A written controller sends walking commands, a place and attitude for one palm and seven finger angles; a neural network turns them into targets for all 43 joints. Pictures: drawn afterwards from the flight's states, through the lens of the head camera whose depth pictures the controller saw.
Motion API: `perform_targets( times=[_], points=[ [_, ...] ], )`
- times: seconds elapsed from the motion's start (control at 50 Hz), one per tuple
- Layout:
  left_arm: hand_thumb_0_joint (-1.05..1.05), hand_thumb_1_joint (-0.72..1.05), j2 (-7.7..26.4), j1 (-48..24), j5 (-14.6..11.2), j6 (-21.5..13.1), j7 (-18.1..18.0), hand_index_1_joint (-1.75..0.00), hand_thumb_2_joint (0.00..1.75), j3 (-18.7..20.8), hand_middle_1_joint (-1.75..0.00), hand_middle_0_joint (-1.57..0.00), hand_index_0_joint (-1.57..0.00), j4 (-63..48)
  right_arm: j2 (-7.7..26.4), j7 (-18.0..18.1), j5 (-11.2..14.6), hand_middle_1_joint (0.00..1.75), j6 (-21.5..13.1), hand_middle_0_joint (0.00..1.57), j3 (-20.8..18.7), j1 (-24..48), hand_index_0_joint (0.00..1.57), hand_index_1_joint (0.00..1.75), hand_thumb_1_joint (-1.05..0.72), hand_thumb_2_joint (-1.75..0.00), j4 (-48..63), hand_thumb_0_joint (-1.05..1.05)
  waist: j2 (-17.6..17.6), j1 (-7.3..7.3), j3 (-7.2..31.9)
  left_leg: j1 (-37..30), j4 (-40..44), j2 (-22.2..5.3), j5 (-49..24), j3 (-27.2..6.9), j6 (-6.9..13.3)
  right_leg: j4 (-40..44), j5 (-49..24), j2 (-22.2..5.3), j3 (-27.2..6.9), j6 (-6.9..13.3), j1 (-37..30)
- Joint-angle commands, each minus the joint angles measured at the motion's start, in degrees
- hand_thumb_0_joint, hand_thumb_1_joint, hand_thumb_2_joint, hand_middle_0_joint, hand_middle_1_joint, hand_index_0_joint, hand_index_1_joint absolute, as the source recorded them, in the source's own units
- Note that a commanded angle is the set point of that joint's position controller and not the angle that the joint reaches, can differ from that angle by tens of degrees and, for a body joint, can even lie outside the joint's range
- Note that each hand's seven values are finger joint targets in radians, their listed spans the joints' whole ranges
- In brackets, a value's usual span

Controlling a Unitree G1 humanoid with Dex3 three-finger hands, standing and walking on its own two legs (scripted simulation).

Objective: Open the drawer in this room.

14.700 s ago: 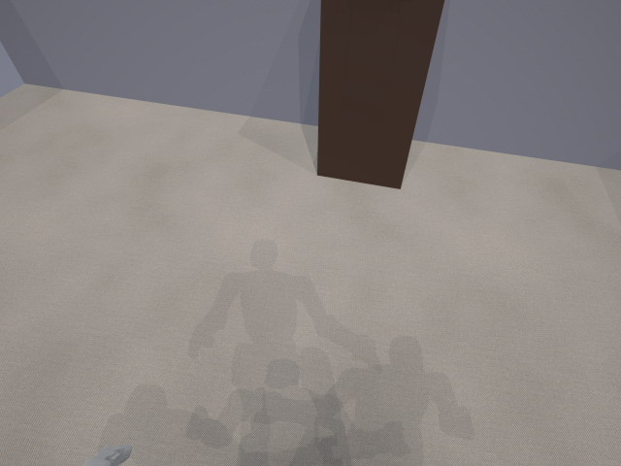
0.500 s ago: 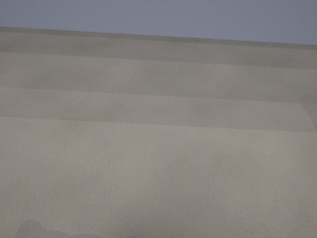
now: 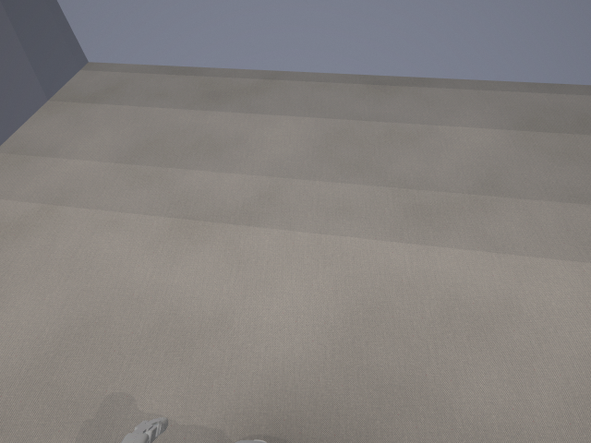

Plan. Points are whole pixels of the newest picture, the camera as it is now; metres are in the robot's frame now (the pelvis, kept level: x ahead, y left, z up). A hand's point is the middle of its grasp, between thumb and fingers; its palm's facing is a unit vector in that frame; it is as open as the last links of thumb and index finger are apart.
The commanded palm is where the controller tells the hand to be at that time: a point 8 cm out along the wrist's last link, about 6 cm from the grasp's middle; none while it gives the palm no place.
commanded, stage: turn or walk to find it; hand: left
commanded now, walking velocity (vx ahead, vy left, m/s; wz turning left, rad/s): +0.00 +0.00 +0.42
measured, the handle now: out of the picture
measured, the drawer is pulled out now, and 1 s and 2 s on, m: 0.00 0.00 0.00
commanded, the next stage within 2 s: none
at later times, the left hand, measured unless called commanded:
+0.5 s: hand out of the picture -0.06 +0.25 -0.18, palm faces +0.29 -0.93 -0.23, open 7.4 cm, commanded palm none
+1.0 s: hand out of the picture -0.02 +0.21 -0.14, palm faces +0.41 -0.87 -0.28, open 7.4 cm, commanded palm none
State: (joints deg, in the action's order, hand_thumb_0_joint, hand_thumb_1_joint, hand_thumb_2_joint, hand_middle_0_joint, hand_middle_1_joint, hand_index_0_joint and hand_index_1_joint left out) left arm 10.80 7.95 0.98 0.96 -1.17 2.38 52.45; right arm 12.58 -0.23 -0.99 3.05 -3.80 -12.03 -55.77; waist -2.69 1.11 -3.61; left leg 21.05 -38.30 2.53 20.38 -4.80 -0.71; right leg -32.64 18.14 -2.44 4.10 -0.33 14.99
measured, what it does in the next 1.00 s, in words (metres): steps on the spot, turning left: left foot, then right foot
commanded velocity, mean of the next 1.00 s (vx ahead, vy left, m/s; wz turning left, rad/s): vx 0.00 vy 0.00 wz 0.42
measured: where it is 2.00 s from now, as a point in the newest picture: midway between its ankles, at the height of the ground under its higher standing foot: outside the picture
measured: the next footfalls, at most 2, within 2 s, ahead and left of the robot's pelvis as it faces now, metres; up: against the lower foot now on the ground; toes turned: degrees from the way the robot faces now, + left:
left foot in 0.40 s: -0.02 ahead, +0.14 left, +0.00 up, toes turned +16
right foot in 0.92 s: +0.03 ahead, -0.09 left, +0.00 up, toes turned +20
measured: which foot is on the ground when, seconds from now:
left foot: up 0.00-0.38, down 0.40-0.92, up 0.94-1.00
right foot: down 0.00-0.40, up 0.42-0.90, down 0.92-1.00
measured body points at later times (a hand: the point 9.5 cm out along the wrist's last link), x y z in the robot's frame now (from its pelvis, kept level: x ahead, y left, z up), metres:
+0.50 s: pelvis -0.03 +0.04 +0.00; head -0.01 +0.08 +0.45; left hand -0.07 +0.30 -0.16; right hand +0.12 -0.19 -0.12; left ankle -0.05 +0.13 -0.73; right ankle -0.02 -0.11 -0.68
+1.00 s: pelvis -0.05 -0.02 +0.00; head -0.02 -0.04 +0.45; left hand -0.04 +0.25 -0.11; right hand +0.08 -0.23 -0.16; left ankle -0.08 +0.12 -0.69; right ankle -0.01 -0.11 -0.73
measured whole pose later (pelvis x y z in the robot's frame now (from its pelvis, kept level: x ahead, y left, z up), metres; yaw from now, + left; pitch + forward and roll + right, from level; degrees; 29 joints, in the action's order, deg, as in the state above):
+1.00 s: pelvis -0.05 -0.02 +0.00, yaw +25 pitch -1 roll +1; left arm 9.4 8.0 0.9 1.0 -1.3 1.9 52.0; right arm 13.3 -0.3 -1.2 4.0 -4.6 -14.4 -56.8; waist -3.3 1.9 -3.3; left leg 24.9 -49.0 3.8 24.2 -4.9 -1.0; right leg -32.0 17.1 -2.6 4.8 1.5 14.1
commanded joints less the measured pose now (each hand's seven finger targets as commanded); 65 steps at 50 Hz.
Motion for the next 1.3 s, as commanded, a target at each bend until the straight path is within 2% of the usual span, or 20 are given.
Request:
perform_targets(
  times=[0.0,0.08,0.26,0.3,0.34,0.36,0.38,0.4,0.46,0.52,0.72,0.8,0.86,0.88,0.9,0.92,0.96,1.02,1.22,1.28],
  points=[
    [0.00,0.90,12.0,2.9,0.1,-1.2,-1.3,-0.30,0.90,3.2,-0.30,-0.20,-0.20,-3.5,5.8,0.1,-0.3,0.30,-0.2,0.20,-2.3,2.1,0.20,0.30,-0.90,-0.90,5.3,0.00,13.3,-1.65,3.0,11.7,-27.9,-2.1,8.8,-1.1,-0.6,16.9,-13.6,-21.2,-15.9,9.3,-4.7],
    [0.00,0.90,8.9,0.6,0.3,-1.5,-0.8,-0.30,0.90,2.0,-0.30,-0.20,-0.20,-4.0,4.9,-0.8,-0.2,0.30,0.2,0.20,-2.1,-1.2,0.20,0.30,-0.90,-0.90,2.9,0.00,11.8,0.29,1.1,10.2,-31.1,-3.3,0.7,2.4,-2.2,15.1,-15.3,-14.9,-4.2,5.7,-3.1],
    [0.00,0.90,12.6,8.8,1.0,-1.2,-0.6,-0.30,0.90,3.2,-0.30,-0.20,-0.20,-0.8,3.2,-0.6,0.4,0.30,-0.8,0.20,-0.5,5.6,0.20,0.30,-0.90,-0.90,4.5,0.00,14.7,-4.37,4.2,4.2,-7.8,-3.9,6.8,8.0,-2.8,9.8,-28.8,-17.9,-2.2,8.4,-11.3],
    [0.00,0.90,13.2,8.6,0.9,-1.0,-0.5,-0.30,0.90,3.5,-0.30,-0.20,-0.20,-0.4,3.3,-0.4,0.6,0.30,-1.3,0.20,-0.3,4.0,0.20,0.30,-0.90,-0.90,4.2,0.00,14.5,-3.75,6.0,0.5,-0.5,-3.3,4.8,9.5,-2.3,6.7,-31.7,-17.9,-1.2,7.5,-12.3],
    [0.00,0.90,13.2,6.6,0.3,-0.6,-0.4,-0.30,0.90,3.5,-0.30,-0.20,-0.20,-0.3,4.5,-0.3,0.5,0.30,-1.9,0.20,-0.4,0.0,0.20,0.30,-0.90,-0.90,3.1,0.00,12.0,-1.02,7.3,-8.7,10.8,-3.5,-6.1,9.7,-1.6,1.7,-26.1,-16.6,2.0,3.9,-7.3],
    [0.00,0.90,11.6,6.6,-0.3,-0.2,-0.3,-0.30,0.90,3.2,-0.30,-0.20,-0.20,-0.9,7.2,-0.4,0.3,0.30,-2.5,0.20,-1.0,-2.4,0.20,0.30,-0.90,-0.90,2.6,0.00,4.6,0.43,9.2,-16.7,16.4,-6.8,-14.4,5.3,-0.4,-5.5,-18.7,-14.0,4.7,0.9,-1.1],
    [0.00,0.90,7.6,6.7,-0.5,0.1,0.0,-0.30,0.90,2.4,-0.30,-0.20,-0.20,-2.5,12.7,-0.2,0.0,0.30,-2.9,0.20,-2.3,-4.2,0.20,0.30,-0.90,-0.90,3.0,0.00,-13.1,1.28,9.3,-24.2,18.6,-20.7,-31.8,-12.8,4.7,-16.8,7.4,-6.3,6.7,-3.3,14.0],
    [0.00,0.90,6.4,3.4,-0.2,0.7,-0.3,-0.30,0.90,1.4,-0.30,-0.20,-0.20,-3.8,15.4,0.3,0.1,0.30,-2.2,0.20,-2.9,-6.7,0.20,0.30,-0.90,-0.90,2.1,0.00,-14.7,2.81,8.4,-20.6,18.8,-26.0,-42.0,-15.4,9.9,-23.9,19.8,-4.4,2.2,-3.8,15.6],
    [0.00,0.90,7.9,0.9,0.0,1.6,0.0,-0.30,0.90,2.3,-0.30,-0.20,-0.20,-1.7,10.8,1.5,-0.4,0.30,-2.1,0.20,-1.6,0.4,0.20,0.30,-0.90,-0.90,3.2,0.00,-11.1,0.63,2.4,-12.1,20.6,-19.3,-27.6,-10.0,9.9,-30.7,10.3,-5.1,-2.6,-3.3,16.0],
    [0.00,0.90,7.6,3.6,0.0,1.2,0.7,-0.30,0.90,2.2,-0.30,-0.20,-0.20,-0.1,9.7,1.5,-0.2,0.30,-2.7,0.20,-0.9,1.9,0.20,0.30,-0.90,-0.90,3.9,0.00,-5.9,-0.90,3.6,-13.6,20.2,-16.0,-28.8,-6.1,8.8,-31.3,4.8,-4.0,-2.4,-4.0,15.6],
    [0.00,0.90,6.5,-1.6,-0.3,0.9,0.1,-0.30,0.90,1.6,-0.30,-0.20,-0.20,-3.1,10.0,1.1,-0.5,0.30,-2.4,0.20,-1.9,-2.6,0.20,0.30,-0.90,-0.90,3.5,0.00,-5.4,1.39,5.5,-15.6,19.2,-16.1,-28.2,-13.2,11.0,-19.8,7.7,-1.8,-3.4,-4.5,13.2],
    [0.00,0.90,6.0,0.3,-0.6,0.5,0.0,-0.30,0.90,1.4,-0.30,-0.20,-0.20,-3.2,10.0,0.9,-0.7,0.30,-2.0,0.20,-2.1,-0.9,0.20,0.30,-0.90,-0.90,4.2,0.00,-6.7,0.27,6.3,-11.1,17.5,-14.4,-28.2,-15.1,10.4,-8.8,6.7,0.2,-2.5,-3.5,5.3],
    [0.00,0.90,6.9,5.7,-0.8,-0.3,-0.3,-0.30,0.90,1.9,-0.30,-0.20,-0.20,-1.8,9.2,0.7,-0.1,0.30,-1.8,0.20,-2.3,0.6,0.20,0.30,-0.90,-0.90,4.6,0.00,-4.0,-2.68,8.5,-4.1,12.9,-10.6,-22.6,-13.8,7.0,8.1,-5.6,0.3,-1.7,-2.9,-7.6],
    [0.00,0.90,9.9,7.1,-0.3,-0.9,-0.6,-0.30,0.90,2.4,-0.30,-0.20,-0.20,-1.6,6.8,0.4,0.4,0.30,-1.9,0.20,-2.0,0.0,0.20,0.30,-0.90,-0.90,4.8,0.00,2.6,-3.13,9.1,3.4,8.0,-7.0,-14.1,-10.9,3.9,13.9,-6.9,-5.4,-7.1,-1.5,-15.7],
    [0.00,0.90,14.6,8.5,0.5,-1.4,-1.0,-0.30,0.90,3.3,-0.30,-0.20,-0.20,-1.8,3.3,0.2,0.6,0.30,-2.0,0.20,-1.3,-0.1,0.20,0.30,-0.90,-0.90,6.0,0.00,17.6,-3.99,8.8,12.8,-3.9,1.0,4.4,-0.7,-0.3,16.6,-9.8,-19.7,-21.1,3.9,-19.8],
    [0.00,0.90,15.6,7.7,0.3,-1.1,-1.1,-0.30,0.90,3.2,-0.30,-0.20,-0.20,-2.7,5.6,0.4,0.1,0.30,-1.5,0.20,-2.1,1.6,0.20,0.30,-0.90,-0.90,6.7,0.00,16.6,-4.25,6.5,12.0,-15.7,0.8,13.0,0.0,-0.7,17.7,-12.6,-26.0,-23.7,9.1,-10.2],
    [0.00,0.90,11.6,0.6,-0.1,-1.1,-1.2,-0.30,0.90,3.0,-0.30,-0.20,-0.20,-4.2,5.9,-0.1,-0.4,0.30,0.1,0.20,-2.6,-0.5,0.20,0.30,-0.90,-0.90,4.2,0.00,12.8,-0.83,1.3,10.8,-27.6,-1.7,7.1,-1.8,-0.7,20.1,-1.8,-20.5,-17.2,8.6,-0.5],
    [0.00,0.90,8.4,-1.7,-0.1,-1.4,-0.8,-0.30,0.90,1.9,-0.30,-0.20,-0.20,-4.9,4.9,-0.7,-0.5,0.30,0.5,0.20,-2.4,-3.9,0.20,0.30,-0.90,-0.90,2.1,0.00,11.1,1.17,-0.8,10.2,-31.9,-2.9,0.0,1.3,-1.9,17.4,-8.1,-14.5,-6.6,5.6,0.0],
    [0.00,0.90,11.9,7.8,0.9,-1.3,-0.7,-0.30,0.90,3.3,-0.30,-0.20,-0.20,-1.3,3.4,-0.6,0.2,0.30,-0.4,0.20,-0.9,3.8,0.20,0.30,-0.90,-0.90,4.0,0.00,13.8,-3.95,3.2,5.5,-11.0,-4.7,6.7,6.7,-3.2,12.6,-20.5,-18.1,-3.8,8.7,-9.6],
    [0.00,0.90,12.9,8.0,0.9,-1.0,-0.5,-0.30,0.90,3.6,-0.30,-0.20,-0.20,-0.4,3.3,-0.3,0.7,0.30,-1.1,0.20,-0.5,2.9,0.20,0.30,-0.90,-0.90,3.9,0.00,14.7,-3.74,6.0,0.4,-2.1,-3.8,6.2,8.6,-2.4,8.7,-26.8,-18.6,-2.8,8.4,-11.2]
  ],
)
